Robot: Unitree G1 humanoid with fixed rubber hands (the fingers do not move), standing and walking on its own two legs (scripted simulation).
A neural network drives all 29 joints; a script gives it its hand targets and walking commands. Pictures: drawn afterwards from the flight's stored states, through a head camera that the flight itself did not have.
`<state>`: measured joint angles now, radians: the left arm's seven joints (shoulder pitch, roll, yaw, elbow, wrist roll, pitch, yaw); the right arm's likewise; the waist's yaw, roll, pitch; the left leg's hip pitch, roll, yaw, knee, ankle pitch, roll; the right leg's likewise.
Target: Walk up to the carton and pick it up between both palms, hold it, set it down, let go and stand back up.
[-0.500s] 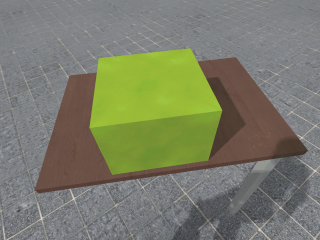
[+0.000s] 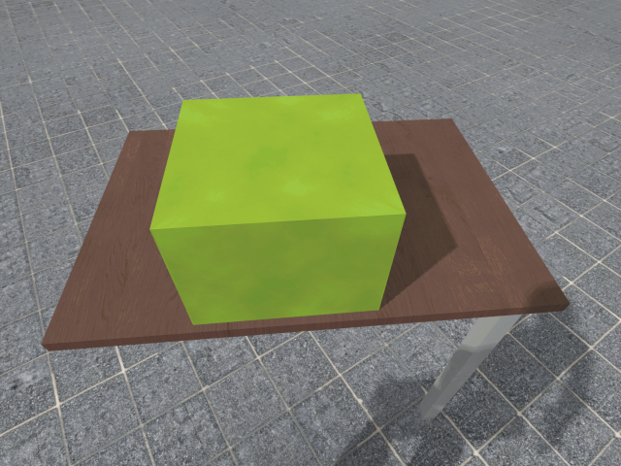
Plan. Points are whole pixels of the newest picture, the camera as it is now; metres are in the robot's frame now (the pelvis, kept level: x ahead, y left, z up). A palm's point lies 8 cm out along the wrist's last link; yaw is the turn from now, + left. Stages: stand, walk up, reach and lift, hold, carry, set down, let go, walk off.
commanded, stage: walk up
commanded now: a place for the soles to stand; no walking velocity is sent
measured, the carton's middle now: (280, 204) +0.50 +0.09 +0.06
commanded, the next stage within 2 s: reach and lift in 1.92 s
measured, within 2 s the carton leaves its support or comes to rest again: neither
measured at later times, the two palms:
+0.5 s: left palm out of the picture +0.03 +0.25 -0.12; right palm out of the picture +0.06 -0.26 -0.12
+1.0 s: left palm out of the picture +0.01 +0.26 -0.13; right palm out of the picture +0.11 -0.25 -0.11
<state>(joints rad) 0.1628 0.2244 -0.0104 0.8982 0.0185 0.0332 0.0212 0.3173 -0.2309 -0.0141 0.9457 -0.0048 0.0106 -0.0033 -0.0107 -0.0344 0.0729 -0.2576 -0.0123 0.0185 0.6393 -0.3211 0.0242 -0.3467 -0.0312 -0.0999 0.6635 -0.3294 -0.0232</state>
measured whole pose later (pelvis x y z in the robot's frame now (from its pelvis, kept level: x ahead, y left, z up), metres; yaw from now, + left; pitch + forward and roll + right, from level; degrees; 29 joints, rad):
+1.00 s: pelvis +0.00 -0.01 +0.00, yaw +15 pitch -1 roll -2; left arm 0.16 0.28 -0.02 0.96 0.02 0.06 0.00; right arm 0.30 -0.26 0.00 0.88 0.01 0.00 -0.03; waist 0.00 0.01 0.05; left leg -0.34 -0.10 -0.22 0.68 -0.31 0.01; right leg -0.26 -0.08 -0.27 0.60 -0.31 -0.02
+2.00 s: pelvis +0.01 -0.01 +0.00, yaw +20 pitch +1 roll +0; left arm 0.19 0.25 -0.02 0.92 -0.04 0.31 0.02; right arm 0.13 -0.18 -0.06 1.08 -0.09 0.07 0.02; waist 0.00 -0.03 0.03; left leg -0.36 -0.03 -0.02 0.62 -0.28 0.02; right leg -0.30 -0.04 -0.14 0.62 -0.35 -0.02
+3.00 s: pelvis +0.03 +0.00 +0.02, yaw +15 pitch -2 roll -1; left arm 0.27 0.25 0.03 0.37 -0.08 0.23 -0.01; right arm 0.24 -0.21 -0.05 0.57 0.09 -0.07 0.05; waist 0.02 -0.04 0.04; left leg -0.13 0.02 0.06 0.37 -0.21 0.01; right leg -0.08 0.02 -0.06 0.32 -0.21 -0.02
